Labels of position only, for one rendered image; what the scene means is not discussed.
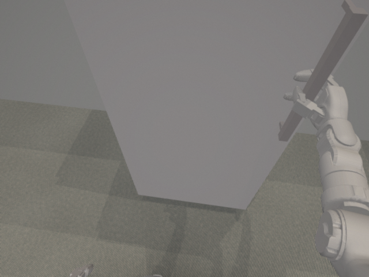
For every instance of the fridge door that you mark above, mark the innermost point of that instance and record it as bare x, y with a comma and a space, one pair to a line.
194, 88

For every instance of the robot right upper arm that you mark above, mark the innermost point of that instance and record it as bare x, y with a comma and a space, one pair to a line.
343, 238

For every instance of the handle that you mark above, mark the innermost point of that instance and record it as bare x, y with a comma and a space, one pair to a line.
347, 29

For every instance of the left robot hand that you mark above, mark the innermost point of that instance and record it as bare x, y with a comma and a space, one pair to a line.
84, 271

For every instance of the right robot forearm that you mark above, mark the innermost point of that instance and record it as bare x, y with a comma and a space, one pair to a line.
341, 169

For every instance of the right robot hand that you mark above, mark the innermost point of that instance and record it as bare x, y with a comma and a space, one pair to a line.
331, 104

